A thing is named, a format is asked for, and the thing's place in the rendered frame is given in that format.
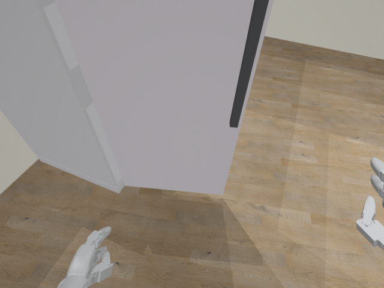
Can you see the left robot hand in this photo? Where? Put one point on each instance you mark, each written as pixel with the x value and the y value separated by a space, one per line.
pixel 85 260

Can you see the handle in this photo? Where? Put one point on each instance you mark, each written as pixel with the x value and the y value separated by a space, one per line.
pixel 254 31

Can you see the robot left forearm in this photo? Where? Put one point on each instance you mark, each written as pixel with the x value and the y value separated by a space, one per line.
pixel 74 281

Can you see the fridge door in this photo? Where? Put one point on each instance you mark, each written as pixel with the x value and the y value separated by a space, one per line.
pixel 163 75

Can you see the right robot hand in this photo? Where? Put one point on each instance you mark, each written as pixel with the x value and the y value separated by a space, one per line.
pixel 371 229

